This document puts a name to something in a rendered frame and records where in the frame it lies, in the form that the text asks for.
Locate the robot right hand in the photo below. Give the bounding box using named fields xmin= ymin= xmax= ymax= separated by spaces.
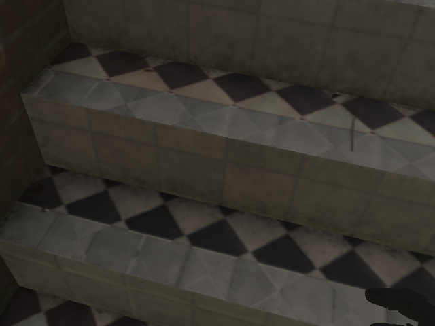
xmin=365 ymin=287 xmax=435 ymax=326

